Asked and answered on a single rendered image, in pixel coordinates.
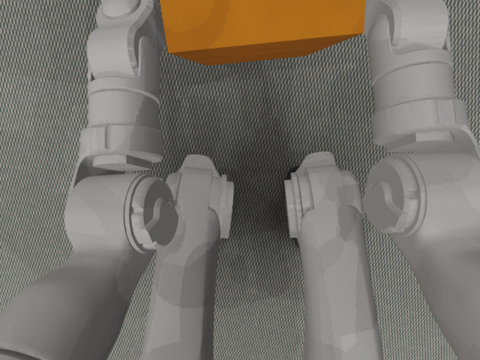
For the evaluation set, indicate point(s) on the right robot forearm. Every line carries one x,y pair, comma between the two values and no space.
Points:
410,58

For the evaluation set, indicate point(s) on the left robot upper arm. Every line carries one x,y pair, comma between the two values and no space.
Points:
115,224

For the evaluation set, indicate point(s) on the left robot forearm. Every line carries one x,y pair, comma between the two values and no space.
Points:
124,54

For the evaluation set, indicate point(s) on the right robot upper arm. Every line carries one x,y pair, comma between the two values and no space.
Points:
429,204

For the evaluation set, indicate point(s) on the left robot shin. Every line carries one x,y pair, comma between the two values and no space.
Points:
192,160

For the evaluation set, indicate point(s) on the carton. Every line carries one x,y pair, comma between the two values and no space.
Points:
217,32

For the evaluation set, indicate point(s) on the left robot thigh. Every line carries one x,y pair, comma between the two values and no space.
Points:
180,321

